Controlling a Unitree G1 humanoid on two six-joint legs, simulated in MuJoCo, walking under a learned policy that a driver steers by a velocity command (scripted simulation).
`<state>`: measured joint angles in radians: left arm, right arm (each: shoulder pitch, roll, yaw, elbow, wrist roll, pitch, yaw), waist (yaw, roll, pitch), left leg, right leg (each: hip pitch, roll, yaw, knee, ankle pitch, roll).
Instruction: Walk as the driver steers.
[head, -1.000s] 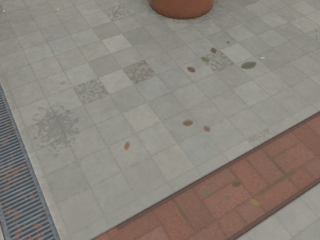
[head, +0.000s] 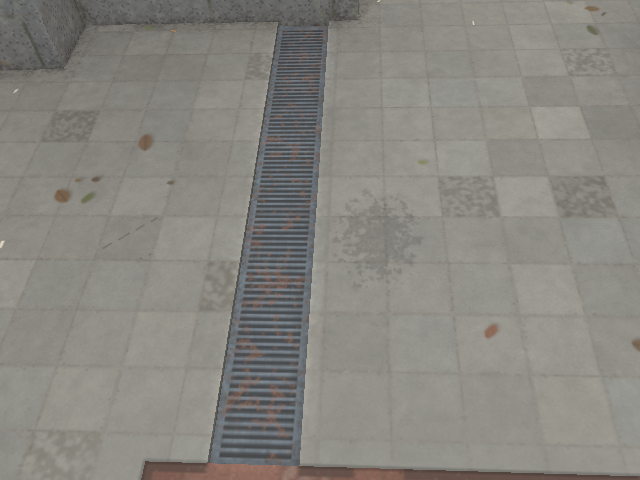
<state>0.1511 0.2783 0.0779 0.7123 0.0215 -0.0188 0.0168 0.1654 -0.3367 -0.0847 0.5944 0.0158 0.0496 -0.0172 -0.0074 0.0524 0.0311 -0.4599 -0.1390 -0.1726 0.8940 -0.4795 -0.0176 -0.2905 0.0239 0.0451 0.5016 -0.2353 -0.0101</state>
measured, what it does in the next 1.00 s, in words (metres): walks ahead: left foot, then right foot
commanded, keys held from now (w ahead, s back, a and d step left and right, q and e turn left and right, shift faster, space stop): no key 0.06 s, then w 0.94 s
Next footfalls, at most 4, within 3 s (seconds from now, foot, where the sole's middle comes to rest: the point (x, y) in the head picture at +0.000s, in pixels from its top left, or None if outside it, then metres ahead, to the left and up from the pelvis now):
0.28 left None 0.03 0.12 -0.77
0.74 right None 0.40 -0.09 -0.77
1.28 left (267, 391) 0.67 0.18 -0.79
1.80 right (366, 277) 0.96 -0.05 -0.77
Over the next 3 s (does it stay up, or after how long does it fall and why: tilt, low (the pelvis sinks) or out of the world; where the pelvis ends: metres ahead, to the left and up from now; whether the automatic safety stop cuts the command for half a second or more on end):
stays up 1.28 -0.11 0.00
